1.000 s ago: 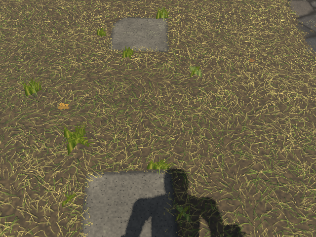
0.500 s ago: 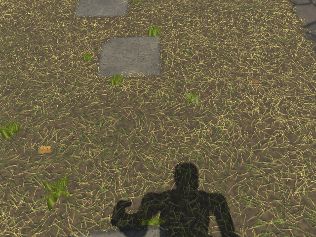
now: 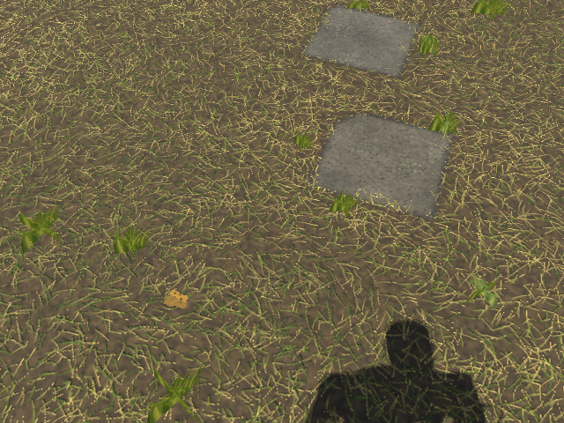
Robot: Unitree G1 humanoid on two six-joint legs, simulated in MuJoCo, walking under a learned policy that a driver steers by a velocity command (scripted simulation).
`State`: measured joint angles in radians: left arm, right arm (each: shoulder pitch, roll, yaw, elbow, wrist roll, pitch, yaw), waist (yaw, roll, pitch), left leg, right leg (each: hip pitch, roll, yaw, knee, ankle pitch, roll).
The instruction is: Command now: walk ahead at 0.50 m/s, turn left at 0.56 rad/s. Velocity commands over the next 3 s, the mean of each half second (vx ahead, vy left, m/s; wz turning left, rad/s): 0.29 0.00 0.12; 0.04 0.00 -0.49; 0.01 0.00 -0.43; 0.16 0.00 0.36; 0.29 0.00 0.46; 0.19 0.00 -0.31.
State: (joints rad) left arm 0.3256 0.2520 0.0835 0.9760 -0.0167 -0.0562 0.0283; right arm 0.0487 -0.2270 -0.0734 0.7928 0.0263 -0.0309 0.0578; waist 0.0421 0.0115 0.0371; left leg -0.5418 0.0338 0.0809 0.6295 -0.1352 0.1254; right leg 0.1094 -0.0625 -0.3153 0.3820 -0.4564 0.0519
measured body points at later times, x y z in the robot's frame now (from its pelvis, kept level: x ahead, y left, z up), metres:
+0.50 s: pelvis +0.25 +0.02 +0.01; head +0.27 +0.02 +0.46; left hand +0.38 +0.28 -0.11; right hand +0.36 -0.25 -0.11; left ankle +0.13 +0.09 -0.72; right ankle +0.37 -0.07 -0.72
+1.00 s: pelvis +0.32 +0.07 +0.02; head +0.35 +0.08 +0.47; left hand +0.55 +0.30 -0.09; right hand +0.36 -0.24 -0.08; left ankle +0.36 +0.18 -0.72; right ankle +0.33 -0.06 -0.68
